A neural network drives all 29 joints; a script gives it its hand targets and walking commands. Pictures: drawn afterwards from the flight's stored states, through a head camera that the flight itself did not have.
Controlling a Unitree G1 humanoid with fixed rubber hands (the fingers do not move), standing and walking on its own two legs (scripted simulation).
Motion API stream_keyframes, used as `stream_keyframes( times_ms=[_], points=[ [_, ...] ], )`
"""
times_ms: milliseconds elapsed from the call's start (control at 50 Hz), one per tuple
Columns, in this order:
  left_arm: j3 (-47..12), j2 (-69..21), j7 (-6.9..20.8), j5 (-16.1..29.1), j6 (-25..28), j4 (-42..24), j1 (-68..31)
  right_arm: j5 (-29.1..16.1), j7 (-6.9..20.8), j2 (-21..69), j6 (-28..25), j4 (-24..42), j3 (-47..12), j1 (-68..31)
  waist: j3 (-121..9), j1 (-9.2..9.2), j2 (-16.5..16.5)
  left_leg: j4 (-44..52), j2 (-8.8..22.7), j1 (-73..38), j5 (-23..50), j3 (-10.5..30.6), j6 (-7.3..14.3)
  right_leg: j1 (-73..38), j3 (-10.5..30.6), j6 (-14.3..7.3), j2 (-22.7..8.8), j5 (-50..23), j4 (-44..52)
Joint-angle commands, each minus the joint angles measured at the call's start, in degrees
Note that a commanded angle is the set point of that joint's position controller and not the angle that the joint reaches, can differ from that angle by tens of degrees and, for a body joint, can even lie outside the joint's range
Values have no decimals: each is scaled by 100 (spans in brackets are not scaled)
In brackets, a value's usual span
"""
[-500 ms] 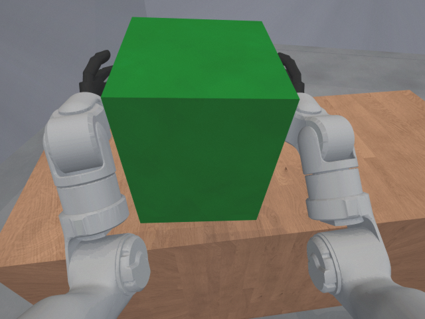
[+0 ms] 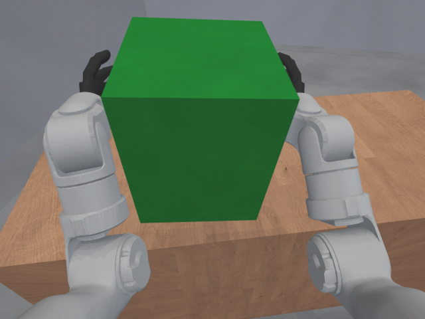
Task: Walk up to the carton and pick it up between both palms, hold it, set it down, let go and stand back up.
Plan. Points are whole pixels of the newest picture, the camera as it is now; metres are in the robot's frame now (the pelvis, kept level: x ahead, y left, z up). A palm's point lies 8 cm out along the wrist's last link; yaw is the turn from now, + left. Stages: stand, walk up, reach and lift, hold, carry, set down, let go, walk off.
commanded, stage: hold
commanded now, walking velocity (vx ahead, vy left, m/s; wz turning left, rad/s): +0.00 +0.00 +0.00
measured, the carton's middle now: (198, 125) +0.36 +0.01 +0.23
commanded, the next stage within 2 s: set down in 0.16 s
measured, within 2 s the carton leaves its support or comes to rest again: neither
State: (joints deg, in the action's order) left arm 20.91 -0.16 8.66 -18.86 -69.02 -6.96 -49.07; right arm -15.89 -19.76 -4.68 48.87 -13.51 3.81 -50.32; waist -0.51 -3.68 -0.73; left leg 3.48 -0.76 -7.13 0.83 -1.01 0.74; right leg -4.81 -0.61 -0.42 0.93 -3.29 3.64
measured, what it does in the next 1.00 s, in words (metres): stands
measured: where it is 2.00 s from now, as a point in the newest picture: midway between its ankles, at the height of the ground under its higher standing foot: outside the picture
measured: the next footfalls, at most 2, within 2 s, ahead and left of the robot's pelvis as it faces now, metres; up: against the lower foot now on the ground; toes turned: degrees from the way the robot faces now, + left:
none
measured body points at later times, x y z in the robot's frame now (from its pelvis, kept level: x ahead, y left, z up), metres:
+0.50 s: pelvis +0.00 +0.00 +0.00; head -0.02 -0.01 +0.45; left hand +0.39 +0.15 +0.29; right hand +0.40 -0.15 +0.26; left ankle +0.00 +0.11 -0.76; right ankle +0.02 -0.11 -0.76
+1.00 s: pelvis +0.02 +0.02 +0.00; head +0.01 +0.01 +0.45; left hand +0.41 +0.15 +0.24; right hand +0.41 -0.14 +0.21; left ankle +0.00 +0.11 -0.76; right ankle +0.02 -0.11 -0.76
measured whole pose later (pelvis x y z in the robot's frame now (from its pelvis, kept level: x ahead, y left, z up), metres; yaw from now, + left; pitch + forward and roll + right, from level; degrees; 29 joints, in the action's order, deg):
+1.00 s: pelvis +0.02 +0.02 +0.00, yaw +1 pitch -6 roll +0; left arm 18.2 -1.8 9.0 -17.7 -55.3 -4.8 -43.4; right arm -6.5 -14.3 -1.6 35.1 -12.0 5.7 -42.2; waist 4.8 -5.5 -0.3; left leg 5.1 -2.1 -10.7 0.0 0.1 2.0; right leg -8.7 -1.6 0.7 -0.4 -2.0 5.1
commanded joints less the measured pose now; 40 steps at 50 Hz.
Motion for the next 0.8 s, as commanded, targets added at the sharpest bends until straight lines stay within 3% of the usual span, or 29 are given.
stream_keyframes(
  times_ms=[0,220,360,440,500,660,780],
  points=[
    [-1850,-1940,811,1085,216,-479,-3128,-682,415,2182,-322,1247,-1410,-3724,-2420,7,-31,-250,149,98,1165,126,-75,-1316,281,403,-41,-890,-540],
    [-1839,-1876,834,1106,308,-513,-3246,-590,464,2127,-413,1347,-1287,-3823,-2400,-10,-55,-234,124,143,1095,122,-66,-1295,244,408,-39,-702,-535],
    [-1296,-1247,1069,852,1022,140,-3184,145,791,1601,-873,1052,-572,-3410,-2013,-5,23,129,-21,765,415,-85,61,-1546,19,451,-4,156,-441],
    [-1103,-1088,1193,774,1364,423,-2756,271,848,1478,-1050,876,-588,-2885,-1989,63,146,359,-23,744,794,-137,107,-1879,3,436,5,-314,-326],
    [-1213,-1162,1166,820,1526,231,-2547,240,832,1519,-1225,995,-748,-2655,-1979,56,158,439,15,700,1097,-92,70,-2069,40,375,11,-728,-258],
    [-2172,-1728,728,1283,1663,-921,-2555,297,1024,2026,-1699,1938,-1429,-3118,-3025,-209,-81,-154,-73,-688,2911,50,-222,-1809,-15,255,99,-1780,-292],
    [-2165,-1652,697,1201,1545,-817,-2228,351,1047,1991,-1661,1708,-1410,-2646,-2615,-220,-68,-79,-129,-385,2487,42,-215,-1989,6,329,59,-1754,-317]
  ],
)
